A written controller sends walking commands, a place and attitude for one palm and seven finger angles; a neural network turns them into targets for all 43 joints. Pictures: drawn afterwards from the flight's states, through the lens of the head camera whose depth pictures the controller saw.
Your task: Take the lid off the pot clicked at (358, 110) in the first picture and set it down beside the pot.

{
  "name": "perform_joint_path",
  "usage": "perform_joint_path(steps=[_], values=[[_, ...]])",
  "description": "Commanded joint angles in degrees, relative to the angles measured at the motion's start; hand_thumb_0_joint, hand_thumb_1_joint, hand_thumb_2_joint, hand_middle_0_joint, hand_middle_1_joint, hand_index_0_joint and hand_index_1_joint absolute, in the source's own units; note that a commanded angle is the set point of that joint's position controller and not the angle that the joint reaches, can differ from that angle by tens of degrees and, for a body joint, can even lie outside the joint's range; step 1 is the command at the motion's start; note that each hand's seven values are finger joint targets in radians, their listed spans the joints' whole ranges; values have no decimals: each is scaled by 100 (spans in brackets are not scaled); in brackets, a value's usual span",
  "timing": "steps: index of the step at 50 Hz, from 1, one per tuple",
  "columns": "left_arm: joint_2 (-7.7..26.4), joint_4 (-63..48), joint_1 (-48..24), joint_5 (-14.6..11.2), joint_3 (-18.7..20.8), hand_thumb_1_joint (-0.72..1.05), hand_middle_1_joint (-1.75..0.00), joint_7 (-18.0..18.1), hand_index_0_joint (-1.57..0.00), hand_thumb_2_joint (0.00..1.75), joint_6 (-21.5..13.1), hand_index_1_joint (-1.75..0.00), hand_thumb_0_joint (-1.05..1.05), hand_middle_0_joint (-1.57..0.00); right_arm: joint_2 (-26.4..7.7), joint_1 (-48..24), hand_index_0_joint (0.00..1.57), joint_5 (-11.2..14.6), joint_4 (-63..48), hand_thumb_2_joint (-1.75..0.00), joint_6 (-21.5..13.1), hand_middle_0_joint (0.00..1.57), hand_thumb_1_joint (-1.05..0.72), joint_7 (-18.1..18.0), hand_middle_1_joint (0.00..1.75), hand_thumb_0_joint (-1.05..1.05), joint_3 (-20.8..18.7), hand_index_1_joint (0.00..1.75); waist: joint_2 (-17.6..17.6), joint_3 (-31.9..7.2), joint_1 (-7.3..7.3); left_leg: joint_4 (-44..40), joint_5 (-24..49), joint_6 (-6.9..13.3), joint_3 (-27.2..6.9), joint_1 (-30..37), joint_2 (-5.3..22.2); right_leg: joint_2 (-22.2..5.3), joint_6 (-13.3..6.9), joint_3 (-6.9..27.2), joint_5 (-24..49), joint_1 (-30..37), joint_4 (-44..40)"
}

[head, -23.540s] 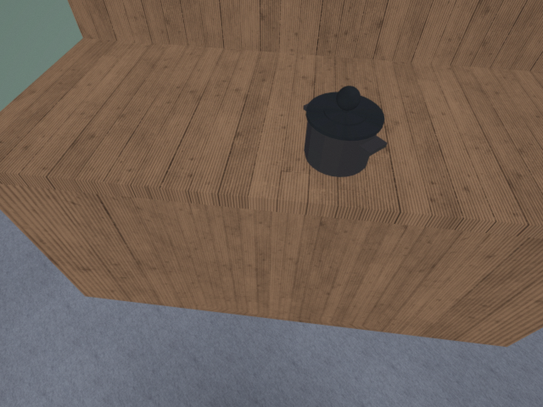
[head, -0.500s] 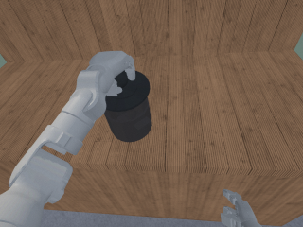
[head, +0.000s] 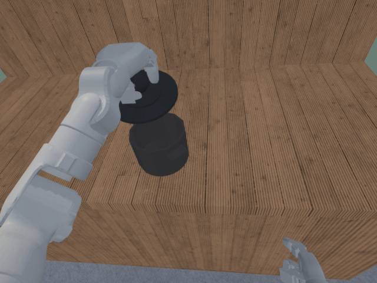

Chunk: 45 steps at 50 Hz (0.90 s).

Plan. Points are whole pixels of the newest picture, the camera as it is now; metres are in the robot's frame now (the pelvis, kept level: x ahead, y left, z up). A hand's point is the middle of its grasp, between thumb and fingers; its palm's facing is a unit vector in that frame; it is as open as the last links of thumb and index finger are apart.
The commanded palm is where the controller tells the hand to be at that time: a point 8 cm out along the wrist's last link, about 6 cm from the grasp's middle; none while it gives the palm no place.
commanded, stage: lift the lid straight up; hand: left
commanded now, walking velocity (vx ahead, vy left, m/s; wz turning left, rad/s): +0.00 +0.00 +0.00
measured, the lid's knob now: (138, 81) +0.47 +0.12 +0.22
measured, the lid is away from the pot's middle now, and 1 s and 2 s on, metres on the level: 0.01 0.03 0.18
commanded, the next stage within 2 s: move the lid sideways beside the pot in 0.58 s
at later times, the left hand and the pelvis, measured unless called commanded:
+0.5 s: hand (131, 64) +0.43 +0.11 +0.28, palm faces +0.00 +0.00 -1.00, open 7.4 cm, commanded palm +0.40 +0.12 +0.33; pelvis -0.01 +0.00 +0.00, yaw +0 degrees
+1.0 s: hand (119, 65) +0.44 +0.14 +0.27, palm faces -0.05 -0.01 -1.00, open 7.4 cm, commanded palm +0.41 +0.16 +0.33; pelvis +0.00 +0.00 +0.00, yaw -1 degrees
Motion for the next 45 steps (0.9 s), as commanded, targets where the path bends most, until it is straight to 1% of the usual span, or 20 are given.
perform_joint_path(steps=[1, 3, 4, 8, 11, 13, 14, 16, 17, 19, 22, 23, 26, 29, 30, 33, 34, 38, 44, 45], values=[[1292, -1576, -3959, 251, 882, 59, -91, 335, -91, 110, -17, -95, 0, -87, -391, -966, 20, 33, -992, -90, -313, 20, -90, 21, 30, 0, -155, 30, -570, -2537, 34, -115, 1315, 94, -336, 896, 107, -38, -173, 179, 1696, 787, -160], [1209, -1306, -3579, 118, 930, 59, -91, 348, -91, 110, 7, -95, 0, -87, -459, -903, 20, 24, -948, -90, -301, 20, -90, 58, 30, 0, -206, 30, -645, -2454, 5, -48, 1371, 109, -374, 920, 104, -29, -187, 126, 1685, 691, -177], [1479, -1221, -3718, 259, 1097, 59, -91, 336, -91, 110, 33, -95, 0, -87, -429, -896, 20, 17, -899, -90, -266, 20, -90, 54, 30, 0, -150, 30, -773, -2477, 76, -140, 1326, 80, -337, 825, 125, -6, -169, 147, 1609, 779, -161], [1227, -1482, -3899, 116, 912, 59, -91, 341, -91, 110, 3, -95, 0, -87, -451, -981, 20, 32, -952, -90, -264, 20, -90, 66, 30, 0, -176, 30, -651, -2487, 14, -117, 1293, 76, -375, 937, 122, -34, -195, 102, 1529, 669, -173], [1181, -1182, -4100, 290, 803, 59, -91, 323, -91, 110, 91, -95, 0, -87, -380, -1037, 20, 28, -931, -90, -233, 20, -90, 57, 30, 0, -105, 30, -699, -2345, 52, -194, 1182, 47, -356, 825, 137, -3, -197, 85, 1324, 569, -186], [1486, -1270, -4002, 177, 1126, 59, -91, 373, -91, 110, 52, -95, 0, -87, -464, -990, 20, -3, -931, -90, -244, 20, -90, 51, 30, 0, -159, 30, -695, -2552, 76, -124, 1225, 73, -363, 883, 118, -36, -198, 129, 1444, 737, -189], [1502, -1294, -4153, 323, 1065, 59, -91, 356, -91, 110, 60, -95, 0, -87, -381, -1020, 20, -6, -944, -90, -240, 20, -90, 53, 30, 0, -94, 30, -771, -2689, 127, -201, 1327, 51, -349, 829, 124, -13, -192, 140, 1471, 857, -134], [1173, -1134, -4266, 292, 798, 59, -91, 320, -91, 110, 113, -95, 0, -87, -358, -1074, 20, 16, -935, -90, -234, 20, -90, 49, 30, 0, -90, 30, -808, -2359, 69, -217, 1102, 47, -334, 747, 143, -31, -182, 112, 1291, 645, -214], [1402, -909, -4180, 321, 1014, 59, -91, 335, -91, 110, 145, -95, 0, -87, -391, -1038, 20, 4, -900, -90, -219, 20, -90, 28, 30, 0, -89, 30, -933, -2304, 111, -235, 1044, 47, -341, 671, 153, -20, -184, 109, 1229, 654, -214], [1413, -1084, -4250, 314, 993, 59, -91, 334, -91, 110, 86, -95, 0, -87, -381, -1031, 20, 1, -937, -90, -222, 20, -90, 22, 30, 0, -72, 30, -858, -2550, 126, -268, 1120, 45, -326, 737, 135, -27, -179, 129, 1274, 791, -192], [1368, -784, -4015, 369, 993, 59, -91, 295, -91, 110, 186, -95, 0, -87, -389, -1060, 20, -1, -949, -90, -203, 20, -90, 2, 30, 0, -88, 30, -988, -2318, 139, -220, 1050, 59, -302, 616, 145, -50, -172, 156, 1277, 721, -229], [1307, -787, -3833, 223, 975, 59, -91, 300, -91, 110, 125, -95, 0, -87, -471, -1030, 20, 18, -944, -90, -163, 20, -90, 21, 30, 0, -123, 30, -956, -2271, 70, -200, 984, 55, -299, 622, 138, -80, -173, 135, 1257, 681, -254], [1047, -704, -4208, 337, 680, 59, -91, 257, -91, 110, 185, -95, 0, -87, -377, -1059, 20, 47, -953, -90, -179, 20, -90, -8, 30, 0, -70, 30, -935, -2080, 44, -278, 736, 52, -288, 565, 152, -31, -159, 101, 925, 485, -283], [1224, -1104, -4533, 331, 748, 59, -91, 301, -91, 110, 90, -95, 0, -87, -358, -1022, 20, 38, -1007, -90, -264, 20, -90, -21, 30, 0, -73, 30, -685, -2538, 57, -266, 835, 70, -319, 775, 121, -12, -167, 162, 979, 668, -224], [1052, -977, -4672, 349, 586, 59, -91, 292, -91, 110, 119, -95, 0, -87, -341, -1043, 20, 40, -988, -90, -292, 20, -90, -41, 30, 0, -81, 30, -673, -2405, 4, -225, 763, 80, -323, 762, 125, -21, -172, 148, 935, 558, -258], [1615, -800, -4486, 247, 1104, 59, -91, 358, -91, 110, 74, -95, 0, -87, -480, -826, 20, 6, -887, -90, -345, 20, -90, -82, 30, 0, -114, 30, -747, -2483, 30, -227, 839, 95, -359, 708, 109, -58, -173, 180, 1125, 735, -287], [1602, -943, -4753, 364, 1024, 59, -91, 346, -91, 110, 48, -95, 0, -87, -401, -840, 20, 5, -901, -90, -390, 20, -90, -90, 30, 0, -70, 30, -792, -2714, 64, -280, 940, 84, -333, 727, 103, -34, -154, 208, 1217, 911, -239], [1709, -330, -4131, 283, 1237, 59, -91, 345, -91, 110, 106, -95, 0, -87, -516, -746, 20, 2, -826, -90, -365, 20, -90, -117, 30, 0, -123, 30, -935, -2300, 62, -251, 848, 96, -287, 513, 117, -97, -144, 218, 1277, 844, -329], [1970, -823, -4106, 506, 1323, 59, -91, 191, -91, 110, 45, -95, 0, -87, -474, -798, 20, 0, -1006, -90, -364, 20, -90, -86, 30, 0, -116, 30, -809, -2834, 139, -183, 1406, 120, -253, 661, 114, -98, -145, 291, 1878, 1199, -177], [1975, -789, -4068, 514, 1345, 59, -91, 148, -91, 110, 82, -95, 0, -87, -472, -841, 20, 1, -1021, -90, -359, 20, -90, -97, 30, 0, -133, 30, -835, -2645, 143, -134, 1366, 133, -248, 609, 131, -129, -151, 309, 1917, 1136, -216]])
